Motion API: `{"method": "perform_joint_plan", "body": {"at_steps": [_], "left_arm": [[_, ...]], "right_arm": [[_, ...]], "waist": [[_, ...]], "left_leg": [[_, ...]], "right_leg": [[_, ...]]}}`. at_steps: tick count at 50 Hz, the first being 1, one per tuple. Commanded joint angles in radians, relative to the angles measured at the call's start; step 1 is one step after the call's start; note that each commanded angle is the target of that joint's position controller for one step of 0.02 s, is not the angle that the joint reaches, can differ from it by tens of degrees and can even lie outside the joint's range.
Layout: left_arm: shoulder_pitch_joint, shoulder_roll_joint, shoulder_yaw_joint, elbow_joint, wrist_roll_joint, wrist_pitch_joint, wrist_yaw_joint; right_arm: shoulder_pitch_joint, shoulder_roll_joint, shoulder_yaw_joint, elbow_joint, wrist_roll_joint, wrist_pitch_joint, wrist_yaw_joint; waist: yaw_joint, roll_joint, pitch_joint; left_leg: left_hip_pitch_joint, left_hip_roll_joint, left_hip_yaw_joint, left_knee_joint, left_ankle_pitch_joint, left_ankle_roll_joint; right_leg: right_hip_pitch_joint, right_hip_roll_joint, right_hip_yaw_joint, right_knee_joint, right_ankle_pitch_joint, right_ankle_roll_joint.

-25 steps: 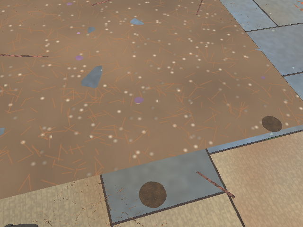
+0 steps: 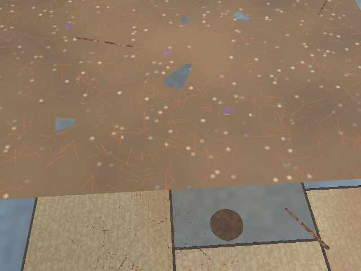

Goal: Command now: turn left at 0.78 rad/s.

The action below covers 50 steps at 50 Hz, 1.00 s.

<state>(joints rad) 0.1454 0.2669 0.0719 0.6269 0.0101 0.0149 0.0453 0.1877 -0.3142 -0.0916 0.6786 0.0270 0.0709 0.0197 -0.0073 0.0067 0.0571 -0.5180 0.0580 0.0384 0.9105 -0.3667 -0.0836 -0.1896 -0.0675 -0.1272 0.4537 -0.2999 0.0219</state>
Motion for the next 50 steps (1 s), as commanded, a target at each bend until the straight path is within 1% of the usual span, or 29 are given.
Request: {"method": "perform_joint_plan", "body": {"at_steps": [1, 3, 4, 5, 6, 7, 8, 9, 10, 11, 13, 17, 22, 27, 31, 32, 33, 34, 35, 36, 37, 38, 39, 40, 41, 43, 45, 48, 50], "left_arm": [[-0.013, 0.198, 0.065, -0.046, -0.018, -0.017, -0.011], [-0.031, 0.199, 0.069, -0.036, -0.04, -0.026, -0.024], [-0.019, 0.181, 0.066, -0.023, -0.046, -0.03, -0.03], [0.036, 0.149, 0.06, -0.005, -0.035, -0.035, -0.038], [0.006, 0.066, 0.03, -0.074, 0.023, -0.04, -0.039], [-0.085, 0.096, 0.03, -0.101, 0.022, -0.044, -0.029], [-0.137, 0.138, 0.039, -0.104, -0.004, -0.044, -0.023], [-0.139, 0.141, 0.041, -0.1, -0.008, -0.045, -0.015], [-0.099, 0.159, 0.048, -0.078, 0.0, -0.05, -0.014], [-0.082, 0.172, 0.055, -0.071, -0.003, -0.055, -0.02], [-0.082, 0.159, 0.054, -0.063, -0.01, -0.07, -0.042], [-0.098, 0.123, 0.039, -0.036, -0.012, -0.106, -0.055], [-0.154, 0.097, 0.016, -0.046, -0.022, -0.127, -0.063], [-0.192, 0.114, -0.003, -0.074, -0.043, -0.141, -0.077], [-0.188, 0.117, -0.02, -0.096, -0.054, -0.14, -0.095], [-0.17, 0.118, -0.023, -0.094, -0.055, -0.138, -0.098], [-0.115, 0.122, -0.021, -0.08, -0.053, -0.136, -0.099], [-0.005, 0.141, -0.01, -0.044, -0.047, -0.133, -0.094], [0.205, 0.193, 0.018, 0.022, -0.046, -0.13, -0.087], [0.41, 0.309, 0.053, 0.054, -0.043, -0.127, -0.081], [0.466, 0.305, 0.046, 0.064, -0.046, -0.132, -0.092], [0.417, 0.231, 0.028, 0.044, -0.038, -0.129, -0.088], [0.387, 0.216, 0.024, 0.03, -0.022, -0.123, -0.082], [0.357, 0.205, 0.021, 0.017, -0.018, -0.113, -0.08], [0.323, 0.181, 0.009, 0.007, -0.016, -0.107, -0.078], [0.276, 0.144, -0.005, 0.008, -0.023, -0.101, -0.066], [0.268, 0.143, -0.007, 0.024, -0.035, -0.098, -0.052], [0.296, 0.154, -0.001, 0.065, -0.04, -0.096, -0.031], [0.344, 0.162, 0.004, 0.098, -0.052, -0.1, -0.028]], "right_arm": [[-0.063, -0.065, -0.012, -0.127, -0.001, -0.006, 0.021], [-0.019, -0.079, -0.026, -0.126, 0.001, 0.006, 0.023], [0.034, -0.093, -0.04, -0.112, 0.001, 0.008, 0.014], [0.123, -0.167, -0.071, -0.095, -0.002, 0.004, -0.005], [0.15, -0.326, -0.103, -0.121, -0.006, -0.006, -0.024], [0.153, -0.298, -0.086, -0.145, -0.049, -0.044, -0.006], [0.12, -0.254, -0.07, -0.141, -0.046, -0.068, 0.0], [0.075, -0.22, -0.061, -0.132, -0.023, -0.077, -0.008], [0.066, -0.178, -0.048, -0.126, 0.011, -0.075, -0.018], [0.035, -0.163, -0.037, -0.134, 0.021, -0.072, -0.025], [0.019, -0.17, -0.031, -0.151, 0.003, -0.078, -0.036], [0.073, -0.167, -0.023, -0.128, -0.008, -0.098, -0.051], [0.126, -0.154, -0.007, -0.1, -0.006, -0.115, -0.042], [0.152, -0.159, 0.005, -0.082, -0.003, -0.135, -0.016], [0.197, -0.167, 0.004, -0.045, -0.012, -0.134, -0.011], [0.194, -0.17, 0.002, -0.04, -0.015, -0.133, -0.011], [0.163, -0.177, 0.001, -0.044, -0.018, -0.131, -0.012], [0.126, -0.178, 0.003, -0.054, -0.021, -0.13, -0.015], [0.098, -0.148, 0.015, -0.07, -0.031, -0.133, -0.023], [0.065, -0.103, 0.036, -0.134, -0.04, -0.154, -0.032], [0.072, -0.031, 0.059, -0.159, -0.035, -0.189, -0.026], [-0.015, -0.096, 0.05, -0.175, 0.005, -0.216, -0.013], [-0.057, -0.101, 0.051, -0.174, 0.008, -0.234, -0.005], [-0.07, -0.088, 0.056, -0.171, -0.014, -0.245, -0.003], [-0.074, -0.08, 0.052, -0.169, -0.038, -0.248, -0.003], [-0.061, -0.078, 0.047, -0.159, -0.044, -0.234, 0.001], [-0.103, -0.074, 0.049, -0.169, -0.045, -0.221, 0.0], [-0.269, -0.018, 0.07, -0.217, -0.049, -0.232, 0.01], [-0.33, -0.019, 0.064, -0.239, -0.032, -0.24, 0.015]], "waist": [[0.033, -0.181, -0.116], [0.0, -0.172, -0.12], [-0.026, -0.139, -0.134], [-0.058, 0.005, -0.17], [-0.026, 0.358, -0.174], [-0.091, 0.273, -0.311], [-0.089, 0.16, -0.258], [-0.055, 0.11, -0.192], [-0.031, 0.056, -0.194], [-0.011, 0.068, -0.174], [-0.005, 0.125, -0.135], [-0.02, 0.12, -0.101], [-0.063, 0.16, -0.047], [-0.111, 0.151, 0.002], [-0.117, 0.119, 0.027], [-0.104, 0.108, 0.02], [-0.064, 0.097, -0.008], [0.0, 0.081, -0.075], [0.094, 0.024, -0.196], [0.173, -0.193, -0.286], [0.148, -0.343, -0.307], [0.16, -0.219, -0.197], [0.15, -0.122, -0.129], [0.126, -0.025, -0.092], [0.087, 0.003, -0.047], [0.035, -0.054, 0.009], [0.023, -0.05, 0.058], [0.067, -0.075, 0.086], [0.089, -0.086, 0.067]], "left_leg": [[0.043, -0.004, 0.048, -0.13, 0.014, 0.035], [0.138, -0.031, 0.079, -0.262, 0.079, 0.074], [0.251, -0.064, 0.083, -0.352, 0.151, 0.105], [0.457, -0.047, -0.028, -0.447, 0.403, 0.165], [0.666, 0.226, -0.481, -0.455, 0.882, 0.334], [0.625, 0.333, -0.673, -0.531, 0.737, 0.491], [0.59, 0.294, -0.588, -0.561, 0.6, 0.46], [0.533, 0.237, -0.522, -0.567, 0.485, 0.401], [0.508, 0.191, -0.502, -0.601, 0.164, 0.355], [0.442, 0.159, -0.501, -0.65, -0.113, 0.334], [0.385, 0.133, -0.534, -0.716, -0.297, 0.331], [0.379, 0.104, -0.477, -0.709, -0.182, 0.315], [0.298, 0.098, -0.446, -0.693, -0.127, 0.307], [0.397, 0.181, -0.451, -0.701, -0.13, 0.319], [0.521, 0.224, -0.384, -0.706, -0.035, 0.315], [0.533, 0.222, -0.346, -0.692, 0.042, 0.307], [0.51, 0.198, -0.281, -0.644, 0.214, 0.286], [0.447, 0.157, -0.199, -0.531, 0.467, 0.256], [0.327, 0.091, -0.102, -0.278, 0.693, 0.215], [-0.011, -0.015, -0.013, 0.157, 0.562, 0.12], [-0.321, -0.13, -0.123, 0.371, -0.086, 0.089], [-0.487, -0.08, -0.165, 0.434, -0.047, 0.112], [-0.506, -0.039, -0.159, 0.413, 0.013, 0.124], [-0.47, -0.015, -0.154, 0.345, 0.062, 0.123], [-0.409, 0.001, -0.154, 0.263, 0.107, 0.113], [-0.328, 0.004, -0.141, 0.161, 0.144, 0.078], [-0.287, -0.019, -0.097, 0.043, 0.203, 0.046], [-0.091, -0.085, -0.037, -0.22, 0.414, 0.023], [0.052, -0.112, -0.053, -0.341, 0.519, 0.035]], "right_leg": [[0.102, -0.267, 0.095, -0.057, 0.498, -0.193], [0.081, -0.271, 0.056, 0.021, 0.474, -0.149], [0.031, -0.243, 0.007, 0.121, 0.448, -0.104], [-0.113, -0.164, -0.058, 0.338, 0.337, -0.028], [-0.497, 0.005, -0.068, 0.697, -0.369, 0.076], [-0.572, 0.071, 0.179, 0.853, -0.437, 0.073], [-0.587, 0.049, 0.224, 0.875, -0.363, 0.048], [-0.592, 0.034, 0.234, 0.823, -0.269, 0.025], [-0.575, 0.004, 0.248, 0.735, -0.178, 0.009], [-0.527, 0.004, 0.244, 0.66, -0.1, 0.0], [-0.498, 0.043, 0.222, 0.587, -0.004, 0.006], [-0.469, 0.07, 0.204, 0.378, 0.117, 0.032], [-0.367, 0.064, 0.173, 0.212, 0.182, 0.054], [-0.435, 0.01, 0.14, 0.157, 0.141, -0.017], [-0.495, 0.0, 0.115, 0.146, 0.061, -0.089], [-0.471, 0.009, 0.102, 0.136, 0.054, -0.107], [-0.373, 0.035, 0.069, 0.105, 0.068, -0.129], [-0.183, 0.084, 0.022, 0.094, 0.099, -0.149], [0.108, 0.102, 0.046, 0.132, 0.099, -0.178], [0.415, -0.088, 0.459, 0.015, -0.192, -0.295], [0.594, -0.209, 0.897, -0.169, -0.478, -0.364], [0.582, -0.237, 0.918, -0.214, -0.482, -0.35], [0.514, -0.216, 0.82, -0.202, -0.361, -0.341], [0.429, -0.182, 0.749, -0.204, -0.262, -0.33], [0.324, -0.141, 0.686, -0.226, -0.173, -0.324], [0.195, -0.084, 0.609, -0.265, -0.055, -0.325], [0.076, -0.042, 0.531, -0.281, 0.111, -0.309], [-0.114, 0.025, 0.452, -0.296, 0.257, -0.268], [-0.138, 0.01, 0.482, -0.311, 0.265, -0.242]]}}
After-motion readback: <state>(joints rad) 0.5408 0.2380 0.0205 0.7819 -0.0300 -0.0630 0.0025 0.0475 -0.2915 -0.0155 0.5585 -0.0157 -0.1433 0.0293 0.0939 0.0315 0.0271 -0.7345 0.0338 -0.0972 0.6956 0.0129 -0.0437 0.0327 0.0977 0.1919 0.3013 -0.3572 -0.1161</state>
